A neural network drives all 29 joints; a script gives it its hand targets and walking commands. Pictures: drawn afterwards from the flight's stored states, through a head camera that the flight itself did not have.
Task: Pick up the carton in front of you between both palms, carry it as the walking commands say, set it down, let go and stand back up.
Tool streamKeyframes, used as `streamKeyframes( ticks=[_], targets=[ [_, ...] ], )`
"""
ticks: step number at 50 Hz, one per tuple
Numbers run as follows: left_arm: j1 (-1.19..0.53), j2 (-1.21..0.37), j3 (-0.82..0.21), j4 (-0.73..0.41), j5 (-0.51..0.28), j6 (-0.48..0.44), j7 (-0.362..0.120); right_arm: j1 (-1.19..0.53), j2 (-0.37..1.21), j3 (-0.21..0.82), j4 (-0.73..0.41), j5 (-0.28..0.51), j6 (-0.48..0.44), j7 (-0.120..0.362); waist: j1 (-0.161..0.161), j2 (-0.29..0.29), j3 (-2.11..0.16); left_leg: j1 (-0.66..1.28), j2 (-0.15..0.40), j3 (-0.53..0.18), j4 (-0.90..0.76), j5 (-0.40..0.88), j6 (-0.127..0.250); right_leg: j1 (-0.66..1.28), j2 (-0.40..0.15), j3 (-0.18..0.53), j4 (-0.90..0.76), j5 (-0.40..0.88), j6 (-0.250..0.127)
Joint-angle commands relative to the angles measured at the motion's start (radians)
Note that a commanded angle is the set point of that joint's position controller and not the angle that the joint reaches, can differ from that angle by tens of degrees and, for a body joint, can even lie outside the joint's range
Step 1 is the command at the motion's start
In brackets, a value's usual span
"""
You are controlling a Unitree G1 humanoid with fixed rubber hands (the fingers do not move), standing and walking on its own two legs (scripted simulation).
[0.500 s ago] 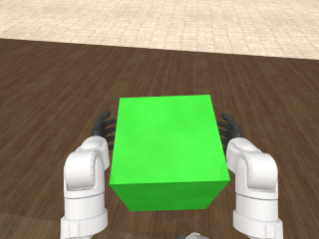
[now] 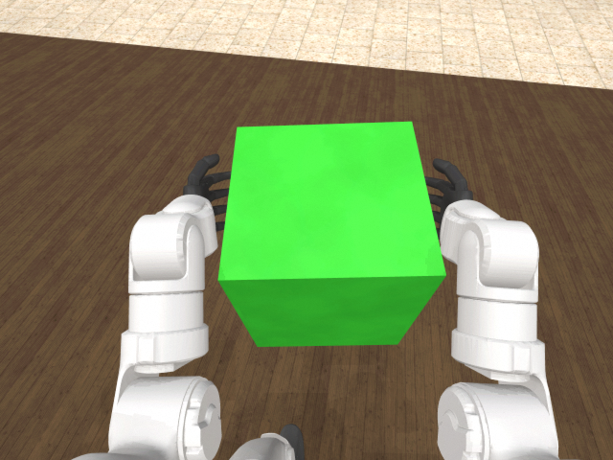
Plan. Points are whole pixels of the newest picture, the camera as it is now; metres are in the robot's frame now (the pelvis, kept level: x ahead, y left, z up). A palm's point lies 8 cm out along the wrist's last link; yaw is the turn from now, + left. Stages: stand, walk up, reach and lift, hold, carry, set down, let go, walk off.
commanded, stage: carry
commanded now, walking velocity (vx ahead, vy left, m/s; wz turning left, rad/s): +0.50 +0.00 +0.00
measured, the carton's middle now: (325, 247) +0.37 +0.01 +0.05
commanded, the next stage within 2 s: none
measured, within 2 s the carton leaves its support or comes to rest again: neither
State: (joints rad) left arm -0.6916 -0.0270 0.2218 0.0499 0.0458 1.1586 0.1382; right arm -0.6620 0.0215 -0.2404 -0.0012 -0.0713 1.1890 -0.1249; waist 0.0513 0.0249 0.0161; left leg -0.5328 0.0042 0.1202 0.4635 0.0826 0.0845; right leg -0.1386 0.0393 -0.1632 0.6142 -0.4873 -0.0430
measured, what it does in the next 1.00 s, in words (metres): goes down: left foot 0.03 m lower, then right foot 0.05 m lower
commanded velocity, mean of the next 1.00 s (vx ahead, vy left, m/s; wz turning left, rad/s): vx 0.50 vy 0.00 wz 0.00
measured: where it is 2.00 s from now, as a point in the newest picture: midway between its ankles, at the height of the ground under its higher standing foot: (314, 242)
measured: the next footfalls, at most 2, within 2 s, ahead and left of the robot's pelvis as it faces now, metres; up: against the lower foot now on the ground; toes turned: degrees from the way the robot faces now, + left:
left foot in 0.02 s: +0.17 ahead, +0.06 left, -0.03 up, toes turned +4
right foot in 0.48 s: +0.50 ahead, -0.04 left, -0.08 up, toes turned -1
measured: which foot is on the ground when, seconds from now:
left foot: up 0.00-0.00, down 0.02-0.50, up 0.52-0.98, down 1.00-1.00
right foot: down 0.00-0.04, up 0.06-0.46, down 0.48-1.00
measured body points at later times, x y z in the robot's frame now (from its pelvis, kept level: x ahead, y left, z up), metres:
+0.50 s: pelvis +0.35 +0.00 -0.06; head +0.38 +0.00 +0.39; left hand +0.73 +0.15 +0.07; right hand +0.73 -0.15 +0.07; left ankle +0.15 +0.05 -0.72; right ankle +0.47 -0.04 -0.79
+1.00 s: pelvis +0.67 +0.01 -0.11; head +0.69 +0.01 +0.34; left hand +1.04 +0.18 +0.03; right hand +1.05 -0.12 +0.02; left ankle +0.79 +0.05 -0.83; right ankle +0.48 -0.03 -0.77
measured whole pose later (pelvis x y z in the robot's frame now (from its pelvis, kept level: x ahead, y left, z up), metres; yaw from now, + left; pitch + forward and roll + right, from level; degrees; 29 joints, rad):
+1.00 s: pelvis +0.67 +0.01 -0.11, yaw -1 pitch +4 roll -1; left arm -0.66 0.00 0.20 0.06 0.01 1.14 0.14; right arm -0.61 0.04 -0.21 -0.03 -0.10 1.18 -0.13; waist 0.08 0.03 -0.04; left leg -0.47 -0.05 0.13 0.40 0.26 0.10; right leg -0.13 0.11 -0.11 0.81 -0.42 -0.09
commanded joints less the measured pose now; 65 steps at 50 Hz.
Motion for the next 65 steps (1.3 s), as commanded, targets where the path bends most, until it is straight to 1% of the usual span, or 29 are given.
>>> streamKeyframes(
  ticks=[1, 2, 3, 4, 7, 9, 13, 19, 21, 23, 24, 25, 26, 27, 28, 29, 31, 38, 45, 47, 49, 50, 51, 52, 53, 54, 56, 61, 65],
  targets=[
    [-0.610, -1.051, -0.711, -0.042, -0.426, 0.017, -0.265, -0.621, 0.990, 0.665, -0.039, 0.370, -0.004, 0.223, -0.099, -0.034, -0.499, 0.520, 0.061, -0.056, -0.039, 0.195, -0.021, 0.012, -0.116, 0.052, 0.381, 0.664, -0.021],
    [-0.601, -1.055, -0.712, -0.032, -0.424, 0.022, -0.265, -0.598, 0.973, 0.641, -0.015, 0.369, 0.003, 0.231, -0.076, 0.170, -0.506, 0.713, 0.211, -0.254, 0.130, 0.661, -0.034, -0.220, -0.027, 0.061, 0.495, 0.047, -0.017],
    [-0.608, -1.076, -0.700, -0.029, -0.429, 0.031, -0.261, -0.607, 0.938, 0.629, 0.004, 0.361, 0.002, 0.238, -0.095, 0.331, -0.610, 0.923, 0.377, -0.584, 0.071, 0.518, 0.181, -0.487, 0.057, 0.140, 0.739, -0.087, 0.009],
    [-0.631, -1.062, -0.701, -0.049, -0.414, 0.033, -0.255, -0.614, 0.997, 0.646, 0.014, 0.386, 0.005, 0.247, -0.114, 0.250, -0.601, 0.901, 0.361, -0.610, 0.033, 0.277, 0.210, -0.558, 0.007, 0.195, 0.781, -0.077, -0.014],
    [-0.688, -1.098, -0.701, -0.100, -0.408, 0.021, -0.234, -0.754, 1.080, 0.708, -0.090, 0.467, -0.003, 0.265, -0.104, 0.027, -0.495, 0.727, 0.278, -0.456, -0.007, 0.290, 0.154, -0.573, -0.052, 0.189, 0.596, 0.062, -0.012],
    [-0.669, -1.104, -0.704, -0.119, -0.394, 0.011, -0.216, -0.800, 1.106, 0.735, -0.132, 0.508, -0.013, 0.265, -0.100, 0.049, -0.513, 0.717, 0.252, -0.388, 0.004, 0.402, 0.098, -0.536, -0.060, 0.179, 0.502, 0.111, 0.000],
    [-0.620, -1.074, -0.702, -0.131, -0.366, 0.000, -0.191, -0.779, 1.085, 0.745, -0.160, 0.521, -0.022, 0.257, -0.123, 0.087, -0.534, 0.776, 0.213, -0.285, 0.047, 0.596, 0.096, -0.612, -0.043, 0.127, 0.371, 0.222, 0.006],
    [-0.557, -1.011, -0.700, -0.112, -0.319, 0.015, -0.192, -0.668, 1.048, 0.735, -0.090, 0.487, -0.017, 0.266, -0.173, 0.074, -0.457, 0.733, 0.060, -0.140, 0.107, 0.512, 0.060, -0.475, 0.047, -0.001, -0.113, 0.609, 0.002],
    [-0.539, -0.992, -0.688, -0.073, -0.309, 0.020, -0.205, -0.646, 1.041, 0.731, -0.039, 0.478, -0.021, 0.271, -0.145, 0.088, -0.440, 0.638, 0.065, -0.122, 0.189, 0.435, 0.047, -0.302, 0.050, 0.006, -0.212, 0.754, -0.027],
    [-0.524, -0.972, -0.662, -0.034, -0.303, 0.021, -0.219, -0.645, 1.042, 0.729, 0.017, 0.470, -0.024, 0.277, -0.056, 0.068, -0.470, 0.529, 0.063, -0.060, 0.406, 0.383, 0.009, -0.055, 0.016, 0.028, -0.288, 0.850, -0.053],
    [-0.517, -0.962, -0.642, -0.015, -0.300, 0.022, -0.228, -0.654, 1.039, 0.728, 0.041, 0.469, -0.027, 0.280, 0.000, 0.022, -0.477, 0.385, 0.037, -0.043, 0.559, 0.180, -0.008, 0.111, -0.065, 0.089, -0.261, 0.927, -0.051],
    [-0.518, -0.950, -0.612, 0.015, -0.301, 0.023, -0.239, -0.673, 1.037, 0.710, 0.063, 0.459, -0.030, 0.282, -0.006, -0.115, -0.492, 0.172, -0.021, -0.025, 0.711, -0.430, -0.013, 0.290, -0.225, 0.228, -0.049, 1.328, -0.028],
    [-0.535, -0.916, -0.594, 0.060, -0.282, 0.025, -0.241, -0.677, 1.077, 0.702, 0.110, 0.465, -0.017, 0.276, 0.007, -0.294, -0.593, -0.141, -0.108, -0.116, 0.973, -0.732, -0.067, 0.581, -0.422, 0.569, 0.023, 1.394, -0.230],
    [-0.499, -0.958, -0.600, 0.100, -0.311, 0.022, -0.249, -0.664, 1.055, 0.686, 0.100, 0.458, -0.017, 0.268, 0.037, -0.281, -0.669, -0.248, -0.078, -0.157, 1.089, -0.723, -0.047, 0.599, -0.467, 0.720, -0.065, 0.884, -0.335],
    [-0.541, -1.025, -0.619, 0.070, -0.351, 0.012, -0.261, -0.716, 1.064, 0.687, 0.064, 0.453, -0.025, 0.261, 0.034, -0.186, -0.601, -0.273, -0.037, -0.163, 1.031, -0.653, -0.023, 0.473, -0.381, 0.680, -0.139, 0.606, -0.295],
    [-0.632, -1.072, -0.647, 0.009, -0.392, 0.006, -0.270, -0.752, 1.083, 0.680, 0.032, 0.446, -0.034, 0.252, 0.012, -0.083, -0.537, -0.247, -0.017, -0.162, 0.941, -0.576, -0.023, 0.348, -0.334, 0.616, -0.173, 0.544, -0.247],
    [-0.755, -1.152, -0.700, -0.062, -0.472, -0.005, -0.281, -0.763, 1.097, 0.668, -0.025, 0.429, -0.048, 0.226, -0.012, -0.037, -0.488, -0.160, 0.013, -0.162, 0.801, -0.513, -0.037, 0.177, -0.315, 0.537, -0.201, 0.616, -0.212],
    [-0.664, -1.162, -0.729, -0.096, -0.509, -0.033, -0.284, -0.615, 1.075, 0.688, -0.052, 0.359, -0.085, 0.177, 0.026, -0.126, -0.527, -0.270, 0.012, -0.076, 0.521, -0.272, -0.043, 0.330, -0.236, 0.348, -0.113, 1.138, -0.117],
    [-0.591, -1.060, -0.738, -0.124, -0.486, -0.030, -0.277, -0.618, 0.983, 0.736, -0.131, 0.353, -0.071, 0.165, 0.075, -0.131, -0.454, -0.108, -0.089, 0.033, 0.053, 0.081, -0.007, 0.348, -0.116, 0.221, -0.031, 1.124, -0.083],
    [-0.558, -1.029, -0.728, -0.084, -0.473, -0.018, -0.274, -0.591, 0.938, 0.716, -0.103, 0.337, -0.051, 0.171, 0.041, -0.135, -0.460, 0.090, -0.098, 0.038, -0.044, 0.176, 0.025, 0.267, -0.117, 0.189, 0.075, 1.107, -0.063],
    [-0.573, -1.008, -0.720, -0.040, -0.463, -0.005, -0.276, -0.566, 0.902, 0.684, -0.061, 0.324, -0.034, 0.181, -0.056, -0.114, -0.497, 0.373, -0.054, 0.018, -0.127, 0.251, 0.028, 0.133, -0.104, 0.115, 0.327, 1.026, -0.014],
    [-0.589, -0.999, -0.712, -0.019, -0.458, 0.000, -0.278, -0.562, 0.881, 0.666, -0.041, 0.322, -0.026, 0.190, -0.088, -0.021, -0.500, 0.563, 0.069, -0.101, -0.046, 0.451, 0.025, -0.071, -0.061, 0.093, 0.498, 0.650, -0.004],
    [-0.591, -0.999, -0.697, 0.010, -0.457, 0.013, -0.276, -0.558, 0.860, 0.629, -0.003, 0.316, -0.013, 0.196, -0.081, 0.143, -0.531, 0.787, 0.261, -0.337, 0.158, 0.949, 0.078, -0.321, 0.039, 0.097, 0.627, -0.041, 0.010],
    [-0.604, -0.986, -0.672, 0.044, -0.451, 0.027, -0.270, -0.575, 0.843, 0.614, 0.034, 0.324, -0.006, 0.202, -0.114, 0.256, -0.620, 0.988, 0.394, -0.575, 0.178, 0.873, 0.243, -0.564, 0.059, 0.188, 0.857, -0.183, 0.035],
    [-0.612, -0.986, -0.659, 0.036, -0.441, 0.034, -0.262, -0.584, 0.879, 0.619, 0.063, 0.345, 0.000, 0.208, -0.143, 0.199, -0.673, 0.973, 0.399, -0.678, 0.114, 0.400, 0.312, -0.654, 0.027, 0.219, 0.935, -0.160, 0.009],
    [-0.657, -1.004, -0.650, 0.004, -0.432, 0.033, -0.255, -0.639, 0.946, 0.643, 0.037, 0.387, -0.003, 0.220, -0.128, 0.097, -0.603, 0.817, 0.336, -0.685, 0.028, 0.040, 0.291, -0.684, -0.003, 0.226, 0.872, -0.082, -0.015],
    [-0.692, -1.036, -0.619, -0.014, -0.404, 0.024, -0.236, -0.794, 1.068, 0.700, -0.038, 0.480, -0.006, 0.243, -0.085, -0.055, -0.492, 0.589, 0.268, -0.565, -0.034, 0.005, 0.202, -0.602, -0.044, 0.213, 0.686, 0.024, -0.007],
    [-0.626, -1.070, -0.610, -0.029, -0.347, 0.004, -0.201, -0.825, 1.139, 0.712, -0.064, 0.549, -0.027, 0.258, -0.093, 0.073, -0.505, 0.590, 0.196, -0.315, 0.035, 0.678, 0.081, -0.541, -0.040, 0.148, 0.419, 0.192, 0.026],
    [-0.620, -1.066, -0.651, -0.090, -0.337, -0.003, -0.183, -0.778, 1.117, 0.710, -0.093, 0.531, -0.030, 0.256, -0.125, 0.095, -0.538, 0.682, 0.119, -0.198, 0.110, 0.745, 0.046, -0.557, -0.002, 0.086, 0.219, 0.434, 0.018]
  ],
)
